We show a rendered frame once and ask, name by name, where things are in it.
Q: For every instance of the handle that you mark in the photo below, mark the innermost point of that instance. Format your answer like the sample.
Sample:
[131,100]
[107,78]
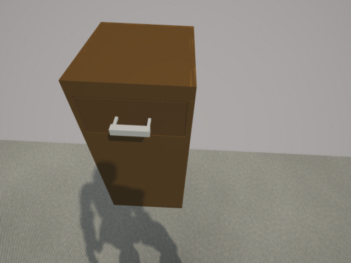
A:
[130,130]

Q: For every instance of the drawer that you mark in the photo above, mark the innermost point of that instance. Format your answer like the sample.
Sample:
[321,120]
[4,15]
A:
[167,117]

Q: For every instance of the cabinet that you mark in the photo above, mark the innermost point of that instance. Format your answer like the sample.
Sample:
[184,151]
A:
[144,62]

